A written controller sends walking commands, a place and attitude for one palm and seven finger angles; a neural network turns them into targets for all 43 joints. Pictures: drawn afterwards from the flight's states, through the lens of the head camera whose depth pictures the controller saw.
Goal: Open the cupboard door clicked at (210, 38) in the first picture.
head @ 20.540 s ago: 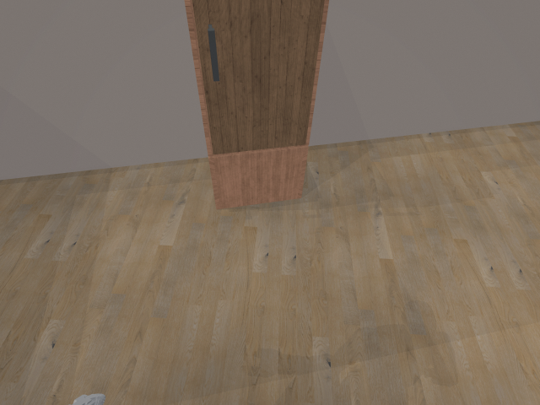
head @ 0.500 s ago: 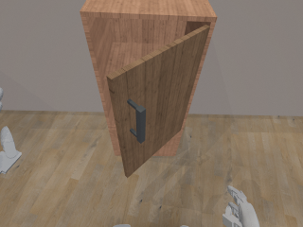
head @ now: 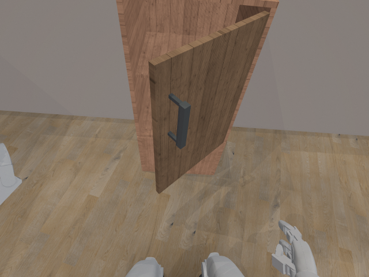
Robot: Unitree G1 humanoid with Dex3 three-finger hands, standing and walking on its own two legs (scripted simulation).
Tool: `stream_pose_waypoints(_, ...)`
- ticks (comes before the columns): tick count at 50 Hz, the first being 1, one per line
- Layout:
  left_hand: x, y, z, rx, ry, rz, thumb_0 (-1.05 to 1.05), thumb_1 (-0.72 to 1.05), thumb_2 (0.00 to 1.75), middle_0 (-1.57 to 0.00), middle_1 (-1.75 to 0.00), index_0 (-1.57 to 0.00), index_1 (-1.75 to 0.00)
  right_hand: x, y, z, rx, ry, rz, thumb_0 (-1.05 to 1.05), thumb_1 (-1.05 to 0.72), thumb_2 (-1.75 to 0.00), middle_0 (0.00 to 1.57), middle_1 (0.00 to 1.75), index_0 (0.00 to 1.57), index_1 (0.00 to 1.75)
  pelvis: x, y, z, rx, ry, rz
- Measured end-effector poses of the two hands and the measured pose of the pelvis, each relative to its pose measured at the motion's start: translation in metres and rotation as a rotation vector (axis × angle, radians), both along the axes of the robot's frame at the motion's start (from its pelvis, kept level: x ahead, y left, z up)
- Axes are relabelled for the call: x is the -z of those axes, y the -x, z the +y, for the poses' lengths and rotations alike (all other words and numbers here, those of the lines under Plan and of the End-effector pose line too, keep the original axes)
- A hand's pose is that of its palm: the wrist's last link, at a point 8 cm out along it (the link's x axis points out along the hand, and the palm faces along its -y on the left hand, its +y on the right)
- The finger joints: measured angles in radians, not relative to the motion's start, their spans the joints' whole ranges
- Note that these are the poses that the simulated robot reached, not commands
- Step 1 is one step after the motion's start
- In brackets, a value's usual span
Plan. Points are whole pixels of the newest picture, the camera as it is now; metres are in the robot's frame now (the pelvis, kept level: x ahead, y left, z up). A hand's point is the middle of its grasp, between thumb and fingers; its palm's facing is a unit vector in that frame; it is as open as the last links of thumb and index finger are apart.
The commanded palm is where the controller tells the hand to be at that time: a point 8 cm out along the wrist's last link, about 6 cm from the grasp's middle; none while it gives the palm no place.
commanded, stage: step back with the hand held close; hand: left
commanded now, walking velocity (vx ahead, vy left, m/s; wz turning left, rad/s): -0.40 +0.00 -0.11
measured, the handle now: (177, 122) +0.46 +0.04 +0.05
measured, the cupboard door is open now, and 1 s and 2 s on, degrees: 45 45 45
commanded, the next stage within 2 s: stop stepping back and stand still in 0.20 s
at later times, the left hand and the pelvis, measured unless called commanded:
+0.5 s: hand (20, 240) +0.14 +0.21 +0.18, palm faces +0.20 -0.83 -0.52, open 7.4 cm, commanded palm +0.08 +0.26 +0.20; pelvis -0.10 -0.02 +0.02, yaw -8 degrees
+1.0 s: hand out of the picture +0.09 +0.23 +0.19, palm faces +0.35 -0.82 -0.45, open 7.4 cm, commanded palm +0.04 +0.27 +0.20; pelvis -0.14 -0.01 +0.02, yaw -6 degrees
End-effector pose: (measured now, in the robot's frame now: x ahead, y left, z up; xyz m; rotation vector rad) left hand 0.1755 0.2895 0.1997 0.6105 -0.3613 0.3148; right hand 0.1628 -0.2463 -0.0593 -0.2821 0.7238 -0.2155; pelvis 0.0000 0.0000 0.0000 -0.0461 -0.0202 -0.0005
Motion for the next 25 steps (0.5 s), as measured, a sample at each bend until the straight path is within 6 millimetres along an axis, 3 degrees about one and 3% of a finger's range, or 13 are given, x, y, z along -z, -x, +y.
stream_pose_waypoints(5,-0.016,0.025,0.011,-0.056,0.034,-0.018,0.01,0.89,0.90,-0.22,-0.30,-0.22,-0.30,-0.011,0.018,0.017,-0.026,-0.039,0.002,0.02,-0.90,-0.90,0.20,0.30,0.20,0.30,-0.017,0.013,-0.003,0.032,0.026,0.038)
stream_pose_waypoints(11,-0.012,0.034,-0.008,-0.025,0.114,0.003,0.01,0.89,0.90,-0.21,-0.30,-0.21,-0.30,-0.012,0.038,0.023,-0.066,-0.083,-0.020,0.01,-0.90,-0.90,0.21,0.30,0.20,0.30,-0.023,0.043,-0.012,0.080,0.015,0.084)
stream_pose_waypoints(15,-0.006,0.038,-0.035,0.091,0.073,0.036,0.01,0.90,0.90,-0.21,-0.30,-0.21,-0.30,-0.004,0.060,0.009,-0.034,-0.089,-0.031,0.01,-0.90,-0.90,0.21,0.30,0.20,0.30,-0.014,0.071,-0.018,0.138,-0.006,0.075)
stream_pose_waypoints(18,-0.010,0.043,-0.046,0.171,0.042,0.056,0.01,0.89,0.90,-0.21,-0.30,-0.21,-0.30,-0.008,0.088,-0.004,0.041,-0.068,-0.006,0.01,-0.90,-0.90,0.21,0.30,0.20,0.30,-0.017,0.077,-0.018,0.147,-0.019,0.062)
stream_pose_waypoints(25,-0.005,0.063,-0.035,0.154,0.015,0.119,0.01,0.89,0.90,-0.22,-0.30,-0.22,-0.30,-0.021,0.148,-0.031,0.136,0.002,-0.016,0.02,-0.90,-0.90,0.21,0.30,0.20,0.30,-0.019,0.101,-0.018,0.139,-0.041,0.035)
